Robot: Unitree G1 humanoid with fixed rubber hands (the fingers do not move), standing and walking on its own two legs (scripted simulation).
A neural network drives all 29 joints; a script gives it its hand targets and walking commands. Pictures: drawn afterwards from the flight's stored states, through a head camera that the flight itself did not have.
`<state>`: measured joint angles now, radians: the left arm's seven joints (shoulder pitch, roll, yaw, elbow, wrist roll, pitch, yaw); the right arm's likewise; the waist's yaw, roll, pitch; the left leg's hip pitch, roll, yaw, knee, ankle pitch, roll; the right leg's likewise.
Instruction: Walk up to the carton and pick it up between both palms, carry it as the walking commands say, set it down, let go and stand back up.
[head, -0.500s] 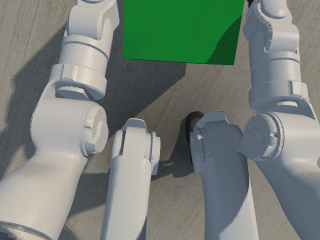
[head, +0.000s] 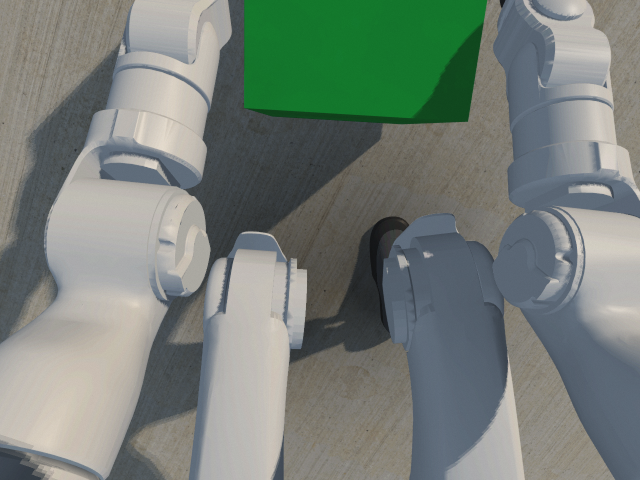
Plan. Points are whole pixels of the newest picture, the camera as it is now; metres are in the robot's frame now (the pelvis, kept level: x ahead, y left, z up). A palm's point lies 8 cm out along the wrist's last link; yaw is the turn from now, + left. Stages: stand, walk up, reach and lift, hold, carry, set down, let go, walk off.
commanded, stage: set down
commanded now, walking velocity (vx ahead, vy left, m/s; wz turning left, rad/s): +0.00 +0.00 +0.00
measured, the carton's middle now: out of the picture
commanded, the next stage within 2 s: none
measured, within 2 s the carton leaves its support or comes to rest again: rests again in 0.10 s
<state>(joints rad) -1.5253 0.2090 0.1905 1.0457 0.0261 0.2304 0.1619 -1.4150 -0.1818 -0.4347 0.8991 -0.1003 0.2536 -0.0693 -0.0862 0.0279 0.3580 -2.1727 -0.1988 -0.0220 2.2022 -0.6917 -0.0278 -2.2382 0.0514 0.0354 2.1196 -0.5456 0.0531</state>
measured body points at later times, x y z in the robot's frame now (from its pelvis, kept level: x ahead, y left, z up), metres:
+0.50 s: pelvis +0.00 +0.00 -0.01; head +0.38 -0.01 +0.23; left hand +0.57 +0.08 -0.19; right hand +0.54 -0.21 -0.19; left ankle +0.08 +0.10 -0.35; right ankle +0.12 -0.13 -0.35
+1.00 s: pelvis +0.00 +0.00 -0.02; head +0.37 -0.01 +0.22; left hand +0.58 +0.08 -0.20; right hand +0.54 -0.21 -0.19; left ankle +0.08 +0.10 -0.35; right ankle +0.12 -0.13 -0.35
